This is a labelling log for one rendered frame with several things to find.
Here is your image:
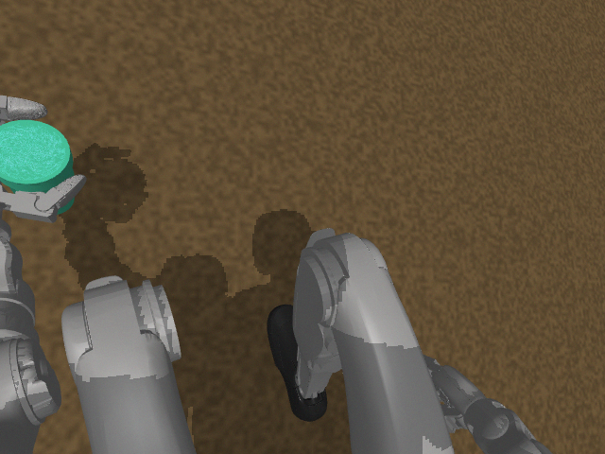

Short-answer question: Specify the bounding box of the cup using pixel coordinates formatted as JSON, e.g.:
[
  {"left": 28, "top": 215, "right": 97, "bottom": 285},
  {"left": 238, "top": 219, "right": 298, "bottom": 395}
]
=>
[{"left": 0, "top": 120, "right": 75, "bottom": 215}]

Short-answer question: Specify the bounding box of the right robot foot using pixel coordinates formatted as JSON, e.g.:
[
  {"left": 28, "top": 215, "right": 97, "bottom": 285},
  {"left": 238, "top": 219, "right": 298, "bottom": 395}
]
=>
[{"left": 267, "top": 305, "right": 327, "bottom": 422}]

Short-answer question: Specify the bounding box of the right robot hand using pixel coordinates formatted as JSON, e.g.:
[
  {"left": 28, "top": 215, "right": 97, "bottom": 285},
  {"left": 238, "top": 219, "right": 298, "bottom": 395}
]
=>
[{"left": 423, "top": 355, "right": 487, "bottom": 433}]

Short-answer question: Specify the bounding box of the left robot arm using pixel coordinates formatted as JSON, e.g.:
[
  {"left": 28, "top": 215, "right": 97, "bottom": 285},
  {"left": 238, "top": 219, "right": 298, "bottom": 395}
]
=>
[{"left": 0, "top": 219, "right": 61, "bottom": 454}]

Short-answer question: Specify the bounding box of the right robot arm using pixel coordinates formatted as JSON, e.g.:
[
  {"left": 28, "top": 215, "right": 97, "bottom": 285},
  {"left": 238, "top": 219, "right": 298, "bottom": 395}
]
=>
[{"left": 463, "top": 398, "right": 553, "bottom": 454}]

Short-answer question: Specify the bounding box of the left robot hand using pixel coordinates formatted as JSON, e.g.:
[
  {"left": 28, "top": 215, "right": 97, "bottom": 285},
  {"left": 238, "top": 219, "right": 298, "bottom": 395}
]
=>
[{"left": 0, "top": 96, "right": 87, "bottom": 223}]

